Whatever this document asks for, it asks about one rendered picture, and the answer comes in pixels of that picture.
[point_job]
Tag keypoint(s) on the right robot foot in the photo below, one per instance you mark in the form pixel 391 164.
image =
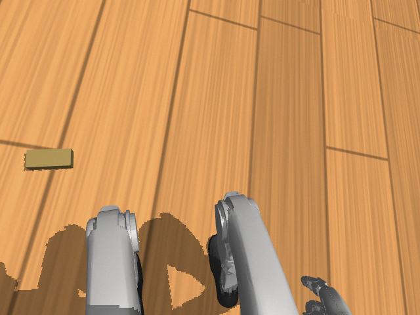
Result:
pixel 227 300

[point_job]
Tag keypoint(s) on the small box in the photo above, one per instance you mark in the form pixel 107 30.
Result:
pixel 50 159

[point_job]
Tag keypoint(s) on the right robot hand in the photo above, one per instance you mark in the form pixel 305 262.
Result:
pixel 331 301

